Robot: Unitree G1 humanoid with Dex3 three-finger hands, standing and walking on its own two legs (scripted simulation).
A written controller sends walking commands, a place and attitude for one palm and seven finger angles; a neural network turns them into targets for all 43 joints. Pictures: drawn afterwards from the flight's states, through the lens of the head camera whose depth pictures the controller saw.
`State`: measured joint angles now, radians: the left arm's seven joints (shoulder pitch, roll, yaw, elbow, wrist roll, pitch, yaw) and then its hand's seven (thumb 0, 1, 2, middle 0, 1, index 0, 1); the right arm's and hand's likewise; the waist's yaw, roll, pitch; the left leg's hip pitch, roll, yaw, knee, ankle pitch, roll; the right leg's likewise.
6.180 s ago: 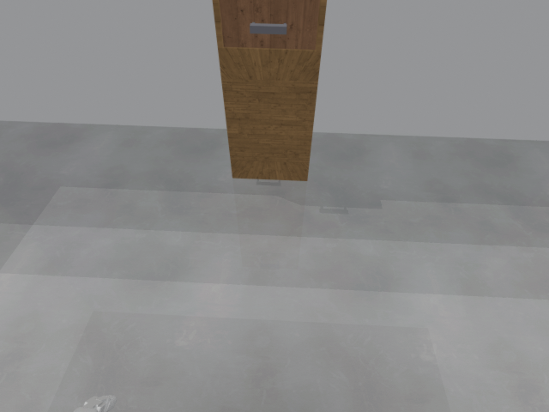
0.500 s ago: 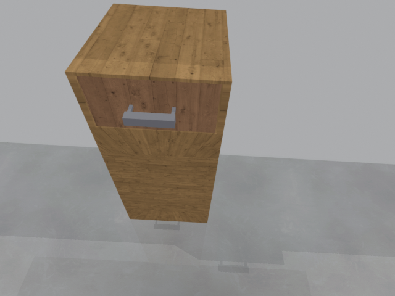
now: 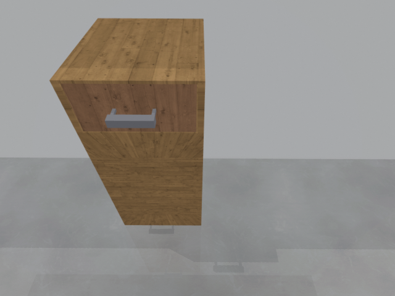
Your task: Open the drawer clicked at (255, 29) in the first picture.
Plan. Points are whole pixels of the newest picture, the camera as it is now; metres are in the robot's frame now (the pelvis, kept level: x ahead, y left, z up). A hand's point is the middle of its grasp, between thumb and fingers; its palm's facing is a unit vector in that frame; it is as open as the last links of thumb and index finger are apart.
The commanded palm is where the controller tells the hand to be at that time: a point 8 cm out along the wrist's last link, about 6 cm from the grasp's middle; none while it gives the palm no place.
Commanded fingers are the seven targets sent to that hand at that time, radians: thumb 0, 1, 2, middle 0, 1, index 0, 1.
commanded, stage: come to a stop and stand still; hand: left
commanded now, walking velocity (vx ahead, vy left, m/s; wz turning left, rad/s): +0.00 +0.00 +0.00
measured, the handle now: (132, 116) +0.58 +0.22 +0.03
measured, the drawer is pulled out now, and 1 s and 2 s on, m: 0.00 0.00 0.00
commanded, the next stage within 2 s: look again from close up in 0.14 s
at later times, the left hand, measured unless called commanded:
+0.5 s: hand out of the picture +0.02 +0.18 -0.18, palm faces +0.03 -0.98 -0.19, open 7.3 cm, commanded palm none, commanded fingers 0.00 0.90 0.90 -0.20 -0.30 -0.20 -0.30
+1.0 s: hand out of the picture +0.14 +0.24 -0.10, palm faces -0.04 -0.85 -0.52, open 7.4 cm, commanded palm +0.13 +0.26 -0.05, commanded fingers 0.00 0.71 0.82 -0.21 -0.42 -0.21 -0.42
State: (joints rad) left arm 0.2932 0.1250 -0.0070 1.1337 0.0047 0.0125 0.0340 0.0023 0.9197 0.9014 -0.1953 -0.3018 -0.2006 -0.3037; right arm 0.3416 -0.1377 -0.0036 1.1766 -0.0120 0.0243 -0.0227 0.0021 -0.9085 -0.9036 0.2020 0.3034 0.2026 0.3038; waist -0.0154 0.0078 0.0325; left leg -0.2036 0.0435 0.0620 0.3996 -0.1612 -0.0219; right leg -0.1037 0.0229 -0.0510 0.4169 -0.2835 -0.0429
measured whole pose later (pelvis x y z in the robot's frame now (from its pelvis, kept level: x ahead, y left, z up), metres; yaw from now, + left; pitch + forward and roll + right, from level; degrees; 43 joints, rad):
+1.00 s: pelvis +0.02 +0.04 -0.01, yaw -1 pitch +2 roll +2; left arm 0.46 0.25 -0.07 0.24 0.20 0.11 0.20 0.02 0.89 0.89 -0.20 -0.32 -0.21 -0.32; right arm 0.34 -0.19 0.00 0.90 0.03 -0.23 -0.08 0.02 -0.92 -0.90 0.21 0.30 0.21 0.30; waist 0.01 -0.01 -0.01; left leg -0.28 -0.05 0.09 0.51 -0.26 0.04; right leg -0.30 -0.04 -0.02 0.66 -0.36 -0.02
